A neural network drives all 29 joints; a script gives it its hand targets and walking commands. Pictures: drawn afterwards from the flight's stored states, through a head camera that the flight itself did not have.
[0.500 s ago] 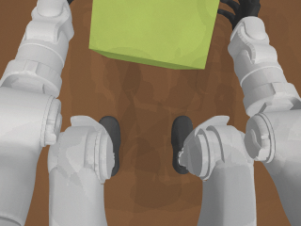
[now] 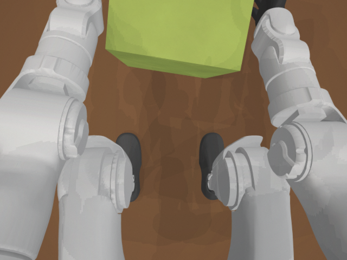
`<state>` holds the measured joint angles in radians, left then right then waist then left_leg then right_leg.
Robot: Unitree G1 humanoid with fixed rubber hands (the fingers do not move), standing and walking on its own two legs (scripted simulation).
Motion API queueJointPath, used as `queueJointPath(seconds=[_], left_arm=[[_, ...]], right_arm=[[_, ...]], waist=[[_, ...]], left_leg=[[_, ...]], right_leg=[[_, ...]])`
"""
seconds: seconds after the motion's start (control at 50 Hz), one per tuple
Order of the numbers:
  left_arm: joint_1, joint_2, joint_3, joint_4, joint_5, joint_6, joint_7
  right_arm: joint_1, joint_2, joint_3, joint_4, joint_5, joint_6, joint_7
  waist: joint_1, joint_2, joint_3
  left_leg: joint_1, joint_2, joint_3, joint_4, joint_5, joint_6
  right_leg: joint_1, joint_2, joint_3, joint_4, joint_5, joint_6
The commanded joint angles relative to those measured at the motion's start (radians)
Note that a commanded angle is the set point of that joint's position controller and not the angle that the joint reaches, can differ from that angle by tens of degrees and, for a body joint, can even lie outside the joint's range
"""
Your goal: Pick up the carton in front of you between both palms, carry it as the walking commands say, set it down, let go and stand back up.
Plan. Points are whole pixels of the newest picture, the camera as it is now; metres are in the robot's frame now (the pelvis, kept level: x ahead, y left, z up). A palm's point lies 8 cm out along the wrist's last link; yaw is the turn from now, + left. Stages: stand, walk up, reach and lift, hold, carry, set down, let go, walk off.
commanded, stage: reach and lift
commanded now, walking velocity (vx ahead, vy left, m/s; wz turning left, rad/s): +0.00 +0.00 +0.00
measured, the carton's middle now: (177, 17) +0.54 +0.01 -0.24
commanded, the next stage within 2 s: none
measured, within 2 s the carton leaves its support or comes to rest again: leaves its support in 0.08 s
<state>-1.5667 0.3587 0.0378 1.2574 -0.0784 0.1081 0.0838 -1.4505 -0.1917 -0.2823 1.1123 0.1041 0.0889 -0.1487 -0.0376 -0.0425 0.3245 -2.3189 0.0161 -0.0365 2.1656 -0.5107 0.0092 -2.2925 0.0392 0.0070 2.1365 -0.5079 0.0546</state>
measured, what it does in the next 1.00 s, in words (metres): rises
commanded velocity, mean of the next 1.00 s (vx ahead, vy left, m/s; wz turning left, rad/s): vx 0.00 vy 0.00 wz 0.00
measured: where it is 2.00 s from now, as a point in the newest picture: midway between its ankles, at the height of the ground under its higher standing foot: (171, 177)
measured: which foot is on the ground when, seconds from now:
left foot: down 0.00-1.00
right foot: down 0.00-1.00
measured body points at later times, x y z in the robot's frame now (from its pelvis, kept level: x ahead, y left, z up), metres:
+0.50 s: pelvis +0.00 -0.01 +0.07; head +0.27 +0.04 +0.44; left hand +0.52 +0.18 +0.00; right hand +0.51 -0.12 +0.00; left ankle +0.12 +0.12 -0.34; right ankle +0.13 -0.13 -0.34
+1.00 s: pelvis +0.04 -0.01 +0.20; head +0.23 +0.02 +0.61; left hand +0.47 +0.18 +0.15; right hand +0.49 -0.13 +0.15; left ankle +0.12 +0.12 -0.34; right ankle +0.13 -0.13 -0.34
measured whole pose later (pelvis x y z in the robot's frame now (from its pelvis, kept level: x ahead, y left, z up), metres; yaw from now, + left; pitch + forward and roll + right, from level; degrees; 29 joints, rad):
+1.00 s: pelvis +0.04 -0.01 +0.20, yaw +5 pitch +38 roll -1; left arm -0.82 -0.04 0.37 0.65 0.24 0.43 0.04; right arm -0.76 0.10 -0.48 0.56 -0.21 0.38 -0.05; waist -0.02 -0.02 -0.24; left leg -1.71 -0.04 -0.04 1.50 -0.46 -0.01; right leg -1.68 0.06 0.06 1.51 -0.49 0.04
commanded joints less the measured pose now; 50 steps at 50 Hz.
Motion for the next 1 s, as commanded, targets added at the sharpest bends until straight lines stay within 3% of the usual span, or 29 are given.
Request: queueJointPath(seconds=[0.0, 0.02, 0.16, 0.18, 0.22, 0.24, 0.28, 0.32, 0.34, 0.38, 0.42, 0.5, 0.52, 0.54, 0.6, 0.62, 0.66, 0.68, 0.7, 0.74, 0.76, 0.78, 0.8, 0.86, 0.88, 0.9, 0.94, 0.96, 0.98], left_arm=[[-0.449, -0.885, -0.12, -0.219, -0.03, -0.009, -0.247], [-0.49, -0.938, -0.17, -0.33, -0.052, 0.001, -0.251], [-0.521, -1.128, -0.292, -0.699, -0.107, 0.061, -0.268], [-0.535, -1.188, -0.322, -0.704, -0.121, 0.076, -0.272], [-0.333, -1.229, -0.287, -0.639, -0.047, 0.122, -0.262], [-0.411, -1.234, -0.319, -0.758, -0.085, 0.116, -0.262], [-0.347, -1.26, -0.247, -0.614, -0.006, 0.164, -0.273], [-0.286, -1.238, -0.138, -0.518, 0.065, 0.177, -0.282], [-0.233, -1.271, -0.155, -0.48, 0.061, 0.205, -0.288], [-0.224, -1.275, -0.048, -0.454, 0.143, 0.205, -0.288], [-0.177, -1.257, 0.029, -0.362, 0.176, 0.236, -0.302], [-0.148, -1.308, 0.038, -0.397, 0.21, 0.227, -0.303], [-0.077, -1.364, 0.057, -0.33, 0.212, 0.246, -0.295], [-0.077, -1.385, 0.054, -0.407, 0.201, 0.231, -0.294], [-0.081, -1.358, -0.046, -0.476, 0.167, 0.253, -0.311], [-0.062, -1.439, -0.076, -0.504, 0.138, 0.258, -0.31], [-0.168, -1.468, -0.195, -0.625, 0.101, 0.252, -0.297], [-0.086, -1.393, -0.129, -0.569, 0.147, 0.267, -0.299], [-0.109, -1.419, -0.159, -0.575, 0.114, 0.272, -0.306], [-0.111, -1.432, -0.185, -0.61, 0.108, 0.277, -0.307], [-0.08, -1.43, -0.147, -0.592, 0.112, 0.274, -0.302], [-0.08, -1.448, -0.171, -0.617, 0.126, 0.275, -0.303], [-0.065, -1.48, -0.179, -0.613, 0.112, 0.276, -0.298], [0.218, -1.501, -0.148, -0.506, 0.151, 0.296, -0.3], [0.037, -1.494, -0.199, -0.632, 0.101, 0.285, -0.304], [0.079, -1.525, -0.195, -0.621, 0.12, 0.289, -0.306], [0.085, -1.494, -0.203, -0.607, 0.106, 0.273, -0.311], [0.164, -1.489, -0.176, -0.582, 0.171, 0.287, -0.307], [0.071, -1.491, -0.213, -0.668, 0.113, 0.264, -0.311]], right_arm=[[-0.469, 0.917, 0.266, -0.192, 0.012, 0.024, 0.249], [-0.516, 0.958, 0.291, -0.253, 0.057, 0.042, 0.259], [-0.433, 1.16, 0.404, -0.477, 0.095, 0.127, 0.268], [-0.376, 1.127, 0.343, -0.408, 0.039, 0.151, 0.27], [-0.483, 1.121, 0.414, -0.553, 0.054, 0.161, 0.277], [-0.378, 1.216, 0.431, -0.536, 0.063, 0.18, 0.276], [-0.36, 1.181, 0.345, -0.482, -0.02, 0.211, 0.284], [-0.343, 1.208, 0.321, -0.372, -0.09, 0.238, 0.302], [-0.359, 1.177, 0.276, -0.468, -0.099, 0.233, 0.305], [-0.276, 1.186, 0.251, -0.336, -0.175, 0.252, 0.31], [-0.288, 1.142, 0.174, -0.378, -0.226, 0.263, 0.305], [-0.34, 1.243, 0.264, -0.407, -0.175, 0.261, 0.325], [-0.361, 1.164, 0.206, -0.418, -0.2, 0.25, 0.327], [-0.304, 1.225, 0.267, -0.434, -0.185, 0.27, 0.332], [-0.234, 1.251, 0.305, -0.448, -0.181, 0.283, 0.342], [-0.18, 1.25, 0.289, -0.452, -0.207, 0.283, 0.349], [-0.149, 1.242, 0.297, -0.429, -0.192, 0.281, 0.354], [-0.08, 1.301, 0.29, -0.379, -0.18, 0.303, 0.354], [-0.099, 1.277, 0.272, -0.356, -0.198, 0.31, 0.368], [-0.139, 1.287, 0.29, -0.392, -0.173, 0.317, 0.366], [-0.092, 1.312, 0.34, -0.381, -0.186, 0.327, 0.368], [-0.069, 1.333, 0.335, -0.394, -0.174, 0.315, 0.373], [-0.063, 1.32, 0.359, -0.425, -0.169, 0.317, 0.375], [-0.105, 1.341, 0.459, -0.564, -0.107, 0.308, 0.374], [-0.008, 1.288, 0.38, -0.442, -0.162, 0.328, 0.377], [0.059, 1.407, 0.395, -0.434, -0.143, 0.326, 0.373], [0.102, 1.36, 0.42, -0.416, -0.149, 0.313, 0.368], [0.106, 1.385, 0.415, -0.45, -0.15, 0.307, 0.37], [0.033, 1.365, 0.416, -0.467, -0.155, 0.309, 0.365]], waist=[[0.029, 0.063, -1.089], [0.066, 0.099, -1.214], [0.039, 0.141, -1.802], [-0.045, 0.184, -1.791], [0.045, 0.204, -1.8], [-0.008, 0.133, -1.81], [-0.005, 0.188, -1.587], [0.035, 0.1, -1.402], [-0.012, 0.145, -1.49], [0.027, 0.057, -1.372], [-0.018, 0.103, -1.261], [0.063, 0.043, -1.429], [0.055, 0.129, -1.434], [0.045, 0.019, -1.443], [0.032, 0.052, -1.478], [-0.048, 0.067, -1.572], [-0.026, 0.181, -1.591], [0.043, 0.164, -1.503], [-0.039, 0.112, -1.454], [0.0, 0.161, -1.493], [-0.022, 0.069, -1.445], [0.038, 0.128, -1.51], [-0.015, 0.113, -1.493], [0.087, 0.076, -1.514], [-0.019, 0.089, -1.452], [0.081, 0.069, -1.494], [0.003, 0.043, -1.371], [0.057, 0.089, -1.377], [0.027, 0.049, -1.344]], left_leg=[[0.634, -0.091, 0.072, -0.134, 0.229, 0.012], [0.697, -0.088, 0.057, -0.146, 0.262, 0.036], [0.922, -0.123, 0.122, -0.159, 0.502, -0.011], [0.922, -0.14, 0.128, -0.167, 0.47, -0.03], [0.975, -0.135, 0.12, -0.201, 0.426, -0.016], [0.931, -0.144, 0.137, -0.214, 0.397, -0.016], [0.757, -0.157, 0.128, -0.285, 0.199, -0.015], [0.645, -0.156, 0.096, -0.327, 0.123, 0.018], [0.741, -0.157, 0.106, -0.364, 0.123, 0.001], [0.727, -0.167, 0.103, -0.398, 0.101, 0.012], [0.697, -0.161, 0.076, -0.48, -0.039, 0.01], [0.819, -0.167, 0.094, -0.516, 0.079, 0.014], [0.847, -0.18, 0.097, -0.523, 0.1, -0.005], [0.864, -0.177, 0.095, -0.532, 0.141, 0.001], [0.898, -0.178, 0.088, -0.579, 0.227, -0.016], [0.98, -0.184, 0.089, -0.603, 0.206, -0.026], [1.041, -0.183, 0.092, -0.614, 0.262, -0.054], [1.025, -0.169, 0.104, -0.629, 0.223, -0.037], [1.015, -0.174, 0.087, -0.681, 0.131, -0.036], [1.047, -0.182, 0.091, -0.707, 0.172, -0.037], [1.094, -0.174, 0.061, -0.711, 0.159, -0.021], [1.066, -0.183, 0.102, -0.698, 0.183, -0.035], [1.105, -0.178, 0.078, -0.717, 0.204, -0.024], [1.143, -0.184, 0.083, -0.749, 0.271, -0.019], [1.145, -0.188, 0.056, -0.795, 0.242, -0.032], [1.273, -0.184, 0.072, -0.815, 0.245, -0.014], [1.199, -0.178, 0.061, -0.835, 0.179, -0.015], [1.249, -0.183, 0.059, -0.853, 0.228, -0.021], [1.218, -0.188, 0.064, -0.872, 0.183, -0.021]], right_leg=[[0.5, 0.103, -0.095, -0.115, 0.198, -0.017], [0.534, 0.106, -0.087, -0.107, 0.223, -0.013], [0.721, 0.13, -0.112, -0.142, 0.443, -0.016], [0.704, 0.121, -0.126, -0.173, 0.429, -0.028], [0.609, 0.119, -0.125, -0.177, 0.338, -0.01], [0.661, 0.137, -0.138, -0.213, 0.35, -0.005], [0.586, 0.145, -0.104, -0.274, 0.174, -0.03], [0.566, 0.118, -0.097, -0.288, 0.121, -0.015], [0.571, 0.127, -0.115, -0.32, 0.099, -0.025], [0.509, 0.133, -0.115, -0.369, 0.041, -0.023], [0.489, 0.134, -0.121, -0.409, -0.038, -0.037], [0.569, 0.15, -0.115, -0.462, 0.012, -0.018], [0.578, 0.144, -0.108, -0.481, 0.023, -0.023], [0.639, 0.151, -0.099, -0.51, 0.061, -0.013], [0.699, 0.142, -0.11, -0.539, 0.156, -0.004], [0.747, 0.141, -0.127, -0.544, 0.162, -0.014], [0.721, 0.146, -0.099, -0.556, 0.195, -0.032], [0.708, 0.152, -0.063, -0.606, 0.145, -0.03], [0.745, 0.151, -0.114, -0.62, 0.09, -0.021], [0.799, 0.153, -0.087, -0.65, 0.136, -0.029], [0.746, 0.148, -0.105, -0.653, 0.084, -0.026], [0.82, 0.146, -0.073, -0.662, 0.123, -0.032], [0.806, 0.149, -0.096, -0.665, 0.154, -0.023], [0.962, 0.148, -0.053, -0.722, 0.206, -0.001], [0.953, 0.148, -0.072, -0.742, 0.198, -0.017], [0.94, 0.16, -0.057, -0.759, 0.175, -0.01], [0.972, 0.142, -0.065, -0.809, 0.134, -0.016], [0.993, 0.142, -0.045, -0.83, 0.159, -0.018], [1.014, 0.151, -0.05, -0.844, 0.143, -0.019]])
